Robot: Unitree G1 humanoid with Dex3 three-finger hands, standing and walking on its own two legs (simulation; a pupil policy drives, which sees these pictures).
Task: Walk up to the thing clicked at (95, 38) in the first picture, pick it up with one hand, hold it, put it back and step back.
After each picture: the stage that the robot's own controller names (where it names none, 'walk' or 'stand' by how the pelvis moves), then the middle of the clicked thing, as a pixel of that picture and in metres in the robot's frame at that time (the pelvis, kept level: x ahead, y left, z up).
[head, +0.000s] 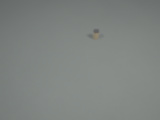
stand; (96, 34) +1.48 -0.13 -0.72
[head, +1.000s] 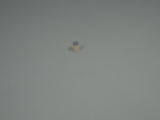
walk; (76, 46) +1.35 +0.19 -0.70
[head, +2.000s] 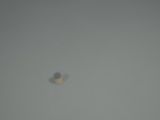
walk; (58, 78) +0.84 +0.31 -0.72
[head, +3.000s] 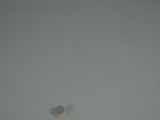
walk; (60, 112) +0.48 +0.24 -0.71
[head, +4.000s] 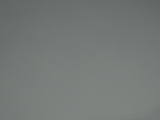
stand; out of the picture +0.33 +0.21 -0.70
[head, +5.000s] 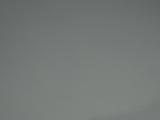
stand; out of the picture +0.32 +0.22 -0.72
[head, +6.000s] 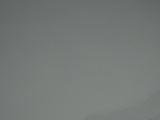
stand; out of the picture +0.32 +0.23 -0.72
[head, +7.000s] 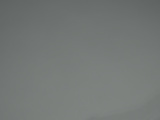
stand; out of the picture +0.30 +0.23 -0.72
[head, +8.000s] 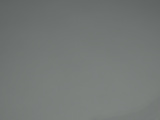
stand; out of the picture +0.30 +0.23 -0.72
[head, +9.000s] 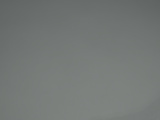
stand; out of the picture +0.30 +0.22 -0.72
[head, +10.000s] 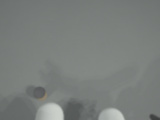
go down; (40, 94) +0.36 +0.22 -0.51
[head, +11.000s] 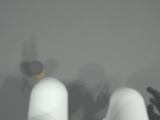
go down; (37, 71) +0.40 +0.25 -0.33
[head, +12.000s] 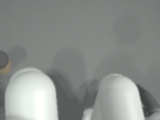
close in; (0, 63) +0.37 +0.29 -0.24
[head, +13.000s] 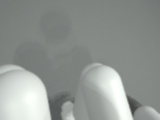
close; out of the picture +0.35 +0.30 -0.21
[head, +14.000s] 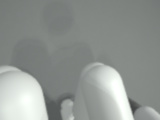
close; out of the picture +0.34 +0.30 -0.21
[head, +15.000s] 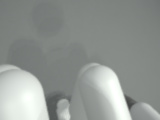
lift; out of the picture +0.33 +0.30 -0.22
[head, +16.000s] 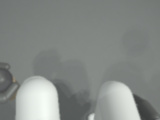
lift; (5, 85) +0.28 +0.27 -0.10
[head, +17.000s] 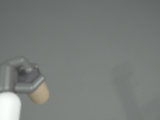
lift; (34, 86) +0.33 +0.17 +0.03
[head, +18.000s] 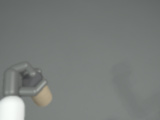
hold; (38, 89) +0.33 +0.17 -0.02
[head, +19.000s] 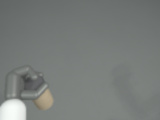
hold; (39, 93) +0.32 +0.17 -0.03
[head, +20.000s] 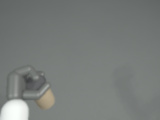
crouch; (41, 92) +0.32 +0.16 -0.02
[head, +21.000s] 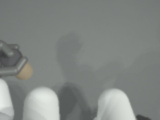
crouch; (18, 65) +0.39 +0.23 -0.12
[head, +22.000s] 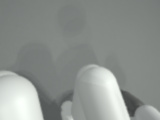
lower; out of the picture +0.36 +0.32 -0.22
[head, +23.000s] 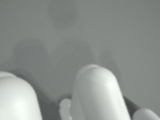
lower; out of the picture +0.38 +0.33 -0.22
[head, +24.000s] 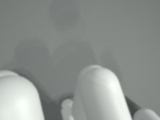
lower; out of the picture +0.37 +0.33 -0.22
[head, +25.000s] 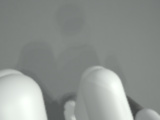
lower; out of the picture +0.36 +0.32 -0.22
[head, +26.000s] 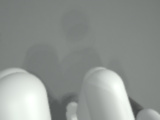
loosen; out of the picture +0.36 +0.31 -0.22
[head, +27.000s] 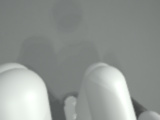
rise; out of the picture +0.35 +0.30 -0.22
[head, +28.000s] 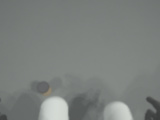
walk; (44, 89) +0.38 +0.24 -0.47
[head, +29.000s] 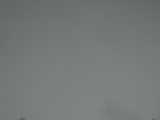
stand; out of the picture +0.34 +0.21 -0.66
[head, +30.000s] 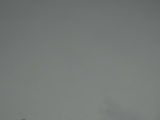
stand; out of the picture +0.33 +0.21 -0.66
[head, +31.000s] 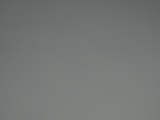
stand; out of the picture +0.36 +0.19 -0.72
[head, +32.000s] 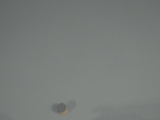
walk; (62, 109) +0.41 +0.23 -0.70
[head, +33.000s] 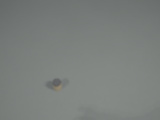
walk; (57, 85) +0.63 +0.18 -0.70
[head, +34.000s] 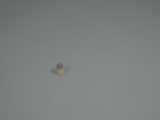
stand; (60, 69) +0.92 +0.28 -0.70
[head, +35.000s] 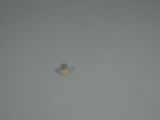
stand; (64, 69) +0.92 +0.21 -0.72
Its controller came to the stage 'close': yes
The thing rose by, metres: 0.69
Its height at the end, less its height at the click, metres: +0.00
